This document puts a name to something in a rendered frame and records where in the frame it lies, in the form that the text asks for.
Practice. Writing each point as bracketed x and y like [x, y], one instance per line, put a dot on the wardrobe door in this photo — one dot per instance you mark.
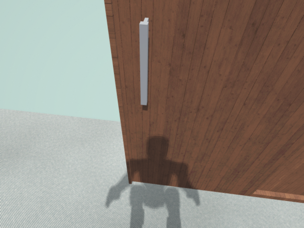
[289, 178]
[225, 102]

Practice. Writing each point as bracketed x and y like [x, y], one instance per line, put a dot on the handle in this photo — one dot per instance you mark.
[144, 33]

